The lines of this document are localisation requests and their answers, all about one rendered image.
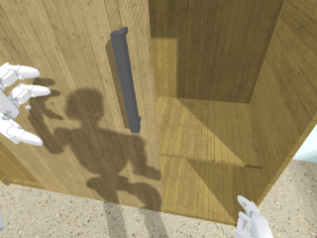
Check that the wardrobe door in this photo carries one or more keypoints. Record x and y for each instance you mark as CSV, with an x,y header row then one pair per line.
x,y
88,149
11,166

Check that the handle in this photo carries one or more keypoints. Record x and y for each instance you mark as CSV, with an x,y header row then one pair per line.
x,y
122,59

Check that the robot left hand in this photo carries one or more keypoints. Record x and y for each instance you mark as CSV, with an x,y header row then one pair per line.
x,y
19,95

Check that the robot right hand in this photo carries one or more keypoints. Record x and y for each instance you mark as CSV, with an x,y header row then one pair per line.
x,y
257,226

